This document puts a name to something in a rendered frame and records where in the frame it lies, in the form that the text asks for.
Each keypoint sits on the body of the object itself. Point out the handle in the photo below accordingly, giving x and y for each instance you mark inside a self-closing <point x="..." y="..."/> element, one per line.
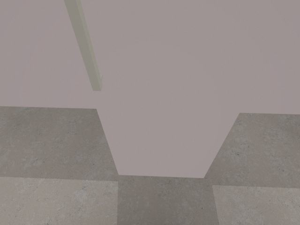
<point x="77" y="18"/>

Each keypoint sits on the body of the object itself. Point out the fridge door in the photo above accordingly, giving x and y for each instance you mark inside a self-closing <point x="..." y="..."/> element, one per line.
<point x="176" y="75"/>

